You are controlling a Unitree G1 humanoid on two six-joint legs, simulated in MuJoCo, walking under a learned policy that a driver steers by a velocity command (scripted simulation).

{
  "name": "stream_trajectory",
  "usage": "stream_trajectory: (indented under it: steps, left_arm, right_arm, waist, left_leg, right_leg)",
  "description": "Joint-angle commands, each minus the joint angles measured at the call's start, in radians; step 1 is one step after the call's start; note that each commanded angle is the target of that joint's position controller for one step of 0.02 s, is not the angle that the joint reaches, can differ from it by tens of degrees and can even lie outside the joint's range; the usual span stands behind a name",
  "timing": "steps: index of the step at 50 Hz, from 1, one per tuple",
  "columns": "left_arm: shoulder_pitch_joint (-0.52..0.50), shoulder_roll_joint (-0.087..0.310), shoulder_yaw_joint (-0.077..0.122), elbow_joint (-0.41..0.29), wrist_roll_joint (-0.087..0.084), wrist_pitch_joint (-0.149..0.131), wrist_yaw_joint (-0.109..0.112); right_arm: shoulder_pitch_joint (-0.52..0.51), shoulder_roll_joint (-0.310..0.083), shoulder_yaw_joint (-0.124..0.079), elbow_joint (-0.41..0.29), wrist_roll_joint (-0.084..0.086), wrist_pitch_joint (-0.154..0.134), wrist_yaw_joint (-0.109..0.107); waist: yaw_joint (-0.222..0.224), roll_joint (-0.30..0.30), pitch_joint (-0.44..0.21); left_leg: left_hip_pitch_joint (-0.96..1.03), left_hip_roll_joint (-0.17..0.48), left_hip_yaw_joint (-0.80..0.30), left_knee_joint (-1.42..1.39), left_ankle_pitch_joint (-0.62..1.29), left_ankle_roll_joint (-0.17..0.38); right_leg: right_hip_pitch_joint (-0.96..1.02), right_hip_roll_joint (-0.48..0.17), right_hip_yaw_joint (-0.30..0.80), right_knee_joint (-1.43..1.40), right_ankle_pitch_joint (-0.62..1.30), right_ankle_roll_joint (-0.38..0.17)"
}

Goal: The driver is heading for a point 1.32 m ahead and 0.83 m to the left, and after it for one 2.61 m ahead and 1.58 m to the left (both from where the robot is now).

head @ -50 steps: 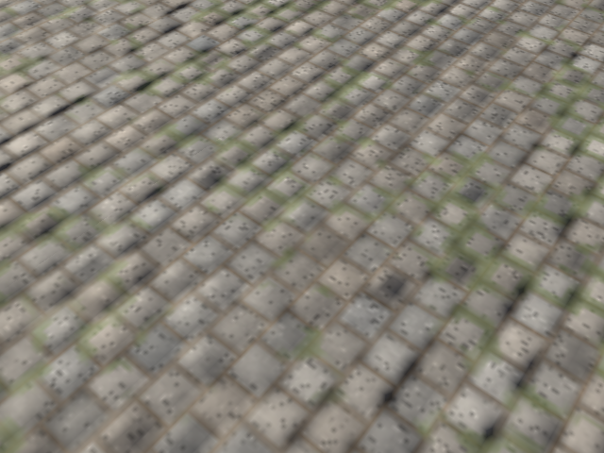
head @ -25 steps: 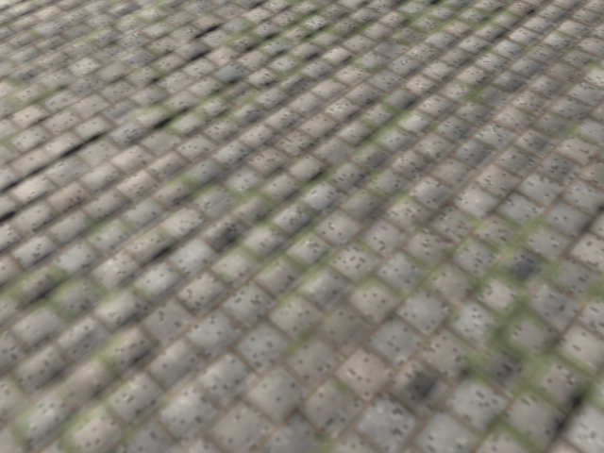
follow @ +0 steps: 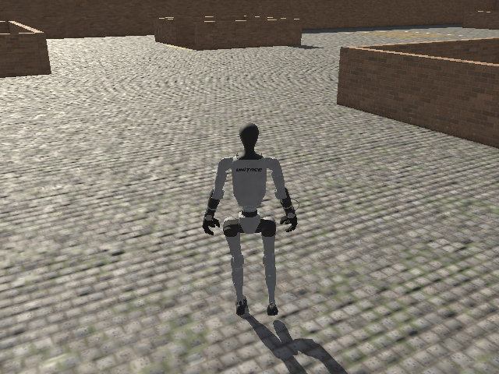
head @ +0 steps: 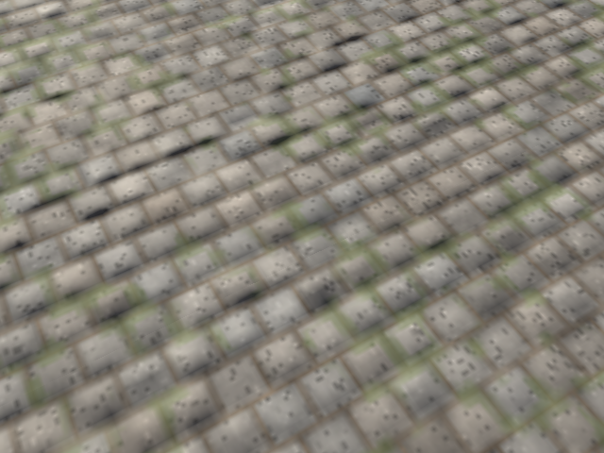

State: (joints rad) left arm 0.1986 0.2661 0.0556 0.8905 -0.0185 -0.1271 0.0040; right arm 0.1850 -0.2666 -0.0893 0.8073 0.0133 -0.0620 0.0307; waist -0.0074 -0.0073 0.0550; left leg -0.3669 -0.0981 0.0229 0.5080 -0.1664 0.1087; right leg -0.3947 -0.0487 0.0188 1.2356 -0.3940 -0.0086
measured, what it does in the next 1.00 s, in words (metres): walks ahead, turning left: right foot, then left foot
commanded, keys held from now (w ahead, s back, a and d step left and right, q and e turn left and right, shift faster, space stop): w+q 1.00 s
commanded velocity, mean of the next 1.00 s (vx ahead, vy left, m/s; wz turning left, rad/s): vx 0.50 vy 0.00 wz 0.59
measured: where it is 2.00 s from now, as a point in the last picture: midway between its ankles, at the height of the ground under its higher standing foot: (123, 275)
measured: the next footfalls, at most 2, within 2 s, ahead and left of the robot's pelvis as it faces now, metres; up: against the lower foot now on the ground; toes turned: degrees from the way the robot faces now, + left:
right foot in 0.34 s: +0.39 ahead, -0.13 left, +0.00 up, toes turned +15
left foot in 0.86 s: +0.55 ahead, +0.23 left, +0.00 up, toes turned +33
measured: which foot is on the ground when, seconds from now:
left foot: down 0.00-0.34, up 0.36-0.84, down 0.86-1.00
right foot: up 0.00-0.32, down 0.34-0.88, up 0.90-1.00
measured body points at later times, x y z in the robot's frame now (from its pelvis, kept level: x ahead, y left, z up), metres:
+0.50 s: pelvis +0.29 -0.04 +0.01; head +0.31 -0.04 +0.46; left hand +0.35 +0.25 -0.10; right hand +0.45 -0.29 -0.11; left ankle +0.18 +0.07 -0.64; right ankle +0.35 -0.14 -0.73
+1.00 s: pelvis +0.51 +0.12 +0.00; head +0.54 +0.15 +0.45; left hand +0.44 +0.42 -0.12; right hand +0.79 -0.02 -0.09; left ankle +0.52 +0.21 -0.73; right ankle +0.52 -0.07 -0.63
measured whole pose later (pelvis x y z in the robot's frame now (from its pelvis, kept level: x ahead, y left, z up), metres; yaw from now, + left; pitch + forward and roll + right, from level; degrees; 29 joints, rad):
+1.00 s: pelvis +0.51 +0.12 +0.00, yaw +36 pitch +2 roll -1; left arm 0.20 0.31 0.06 0.78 -0.01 -0.11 0.00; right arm 0.22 -0.29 -0.07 0.64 0.01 -0.04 0.03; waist 0.01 -0.02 0.06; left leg -0.38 -0.08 0.00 0.54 -0.18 0.09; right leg -0.43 -0.07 0.02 1.20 -0.39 0.01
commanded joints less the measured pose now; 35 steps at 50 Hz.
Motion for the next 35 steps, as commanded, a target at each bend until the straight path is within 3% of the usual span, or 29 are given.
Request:
stream_trajectory:
  steps: [1, 3, 5, 8, 10, 13, 15, 16, 17, 18, 19, 20, 21, 22, 23, 25, 28, 31, 35]
  left_arm:
    - [-0.002, 0.124, 0.037, -0.085, 0.021, -0.007, 0.003]
    - [-0.024, 0.097, 0.032, -0.103, 0.031, 0.012, 0.007]
    - [-0.107, 0.079, 0.025, -0.134, 0.035, 0.018, 0.010]
    - [-0.214, 0.055, 0.012, -0.166, 0.029, 0.013, 0.001]
    - [-0.264, 0.065, 0.013, -0.190, 0.016, 0.009, -0.006]
    - [-0.281, 0.106, 0.023, -0.212, 0.010, -0.003, -0.017]
    - [-0.239, 0.130, 0.033, -0.209, 0.008, -0.016, -0.022]
    - [-0.162, 0.144, 0.042, -0.189, 0.011, -0.022, -0.021]
    - [-0.043, 0.180, 0.057, -0.168, 0.026, -0.028, -0.016]
    - [0.125, 0.242, 0.071, -0.154, 0.034, -0.024, -0.007]
    - [0.174, 0.297, 0.085, -0.114, 0.037, -0.009, -0.016]
    - [0.125, 0.179, 0.060, -0.148, 0.017, -0.004, -0.018]
    - [0.079, 0.123, 0.045, -0.160, 0.014, 0.005, -0.013]
    - [0.030, 0.114, 0.037, -0.165, 0.025, 0.012, -0.013]
    - [0.003, 0.097, 0.031, -0.158, 0.029, 0.016, -0.012]
    - [-0.006, 0.089, 0.029, -0.145, 0.032, 0.011, -0.010]
    - [0.011, 0.124, 0.043, -0.124, 0.024, 0.001, -0.009]
    - [0.019, 0.150, 0.052, -0.113, 0.024, 0.008, -0.006]
    - [0.056, 0.176, 0.058, -0.097, 0.016, 0.025, 0.002]
  right_arm:
    - [0.017, -0.099, -0.018, -0.073, -0.005, -0.018, -0.013]
    - [0.036, -0.135, -0.026, -0.075, -0.002, -0.020, -0.025]
    - [0.064, -0.163, -0.035, -0.074, 0.003, -0.017, -0.039]
    - [0.105, -0.164, -0.036, -0.069, 0.009, -0.007, -0.046]
    - [0.142, -0.162, -0.036, -0.058, 0.010, -0.002, -0.044]
    - [0.169, -0.148, -0.032, -0.051, 0.015, 0.005, -0.048]
    - [0.160, -0.151, -0.034, -0.059, 0.009, 0.012, -0.054]
    - [0.143, -0.138, -0.028, -0.069, 0.008, 0.014, -0.054]
    - [0.129, -0.098, -0.013, -0.086, 0.002, 0.011, -0.051]
    - [0.147, -0.045, 0.008, -0.110, -0.018, 0.008, -0.050]
    - [0.299, -0.021, 0.017, -0.137, 0.025, -0.003, -0.046]
    - [0.270, -0.139, -0.003, -0.102, 0.036, 0.000, -0.051]
    - [0.157, -0.182, -0.015, -0.119, 0.025, 0.006, -0.049]
    - [0.112, -0.165, -0.015, -0.128, 0.014, 0.012, -0.050]
    - [0.083, -0.149, -0.018, -0.141, 0.004, 0.013, -0.047]
    - [0.101, -0.104, -0.014, -0.149, 0.018, 0.023, -0.037]
    - [0.060, -0.073, -0.005, -0.184, 0.013, 0.035, -0.035]
    - [0.014, -0.065, 0.001, -0.203, 0.012, 0.032, -0.024]
    - [-0.113, -0.046, 0.014, -0.238, 0.011, 0.022, 0.002]
  waist:
    - [0.024, 0.004, -0.115]
    - [0.031, 0.012, -0.089]
    - [0.009, 0.027, -0.064]
    - [-0.039, 0.068, -0.053]
    - [-0.063, 0.087, -0.053]
    - [-0.060, 0.105, -0.061]
    - [-0.029, 0.135, -0.070]
    - [0.015, 0.141, -0.097]
    - [0.073, 0.118, -0.190]
    - [0.124, -0.023, -0.341]
    - [0.038, -0.394, -0.414]
    - [0.068, -0.222, -0.311]
    - [0.093, -0.122, -0.190]
    - [0.071, -0.050, -0.127]
    - [0.052, -0.051, -0.076]
    - [0.024, -0.096, -0.060]
    - [0.022, -0.073, -0.047]
    - [0.032, -0.058, -0.046]
    - [0.080, -0.051, -0.008]
  left_leg:
    - [0.247, 0.281, -0.393, -0.268, 0.234, 0.211]
    - [0.166, 0.262, -0.339, -0.291, 0.293, 0.212]
    - [0.121, 0.227, -0.290, -0.297, 0.285, 0.188]
    - [0.080, 0.171, -0.246, -0.274, 0.189, 0.130]
    - [0.094, 0.183, -0.281, -0.257, 0.133, 0.112]
    - [0.196, 0.220, -0.372, -0.172, 0.081, 0.097]
    - [0.237, 0.237, -0.426, -0.106, 0.104, 0.084]
    - [0.230, 0.210, -0.423, -0.044, 0.147, 0.065]
    - [0.170, 0.158, -0.379, 0.117, 0.167, 0.032]
    - [0.019, 0.076, -0.268, 0.414, -0.061, -0.014]
    - [-0.336, -0.007, -0.194, 0.695, -0.461, -0.062]
    - [-0.436, 0.079, -0.226, 0.807, -0.398, -0.074]
    - [-0.453, 0.112, -0.193, 0.818, -0.299, -0.079]
    - [-0.408, 0.147, -0.168, 0.794, -0.229, -0.084]
    - [-0.386, 0.174, -0.167, 0.744, -0.186, -0.085]
    - [-0.322, 0.209, -0.145, 0.690, -0.152, -0.084]
    - [-0.365, 0.227, -0.131, 0.603, -0.092, -0.101]
    - [-0.376, 0.230, -0.113, 0.462, 0.044, -0.109]
    - [-0.321, 0.205, -0.038, 0.250, 0.184, -0.096]
  right_leg:
    - [-0.224, -0.077, 0.067, -0.100, 0.053, 0.013]
    - [-0.211, -0.071, 0.042, -0.210, 0.103, 0.047]
    - [-0.210, -0.048, 0.025, -0.369, 0.232, 0.070]
    - [-0.131, 0.009, 0.009, -0.606, 0.447, 0.068]
    - [-0.098, 0.033, 0.013, -0.675, 0.500, 0.064]
    - [-0.092, 0.040, 0.049, -0.747, 0.432, 0.040]
    - [-0.038, 0.045, 0.048, -0.770, 0.345, 0.013]
    - [0.065, 0.051, 0.030, -0.809, 0.344, -0.010]
    - [0.267, -0.017, 0.078, -0.791, 0.343, -0.055]
    - [0.538, -0.203, 0.271, -0.777, 0.301, -0.113]
    - [0.778, -0.398, 0.769, -0.898, 0.052, -0.273]
    - [0.708, -0.374, 0.751, -0.936, -0.146, -0.240]
    - [0.580, -0.328, 0.564, -0.943, -0.104, -0.190]
    - [0.450, -0.283, 0.441, -0.963, 0.032, -0.169]
    - [0.363, -0.249, 0.356, -0.985, 0.128, -0.166]
    - [0.282, -0.210, 0.228, -1.035, 0.221, -0.160]
    - [0.282, -0.222, 0.121, -1.078, 0.348, -0.188]
    - [0.316, -0.214, 0.012, -1.087, 0.441, -0.182]
    - [0.345, -0.197, -0.111, -1.082, 0.465, -0.148]
Velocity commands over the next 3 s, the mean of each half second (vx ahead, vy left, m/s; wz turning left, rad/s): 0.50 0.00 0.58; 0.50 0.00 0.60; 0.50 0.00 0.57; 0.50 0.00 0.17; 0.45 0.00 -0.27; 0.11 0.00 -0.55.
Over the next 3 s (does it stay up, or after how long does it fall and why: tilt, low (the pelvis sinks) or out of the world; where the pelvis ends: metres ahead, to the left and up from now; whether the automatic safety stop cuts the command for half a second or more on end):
stays up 1.14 0.81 0.01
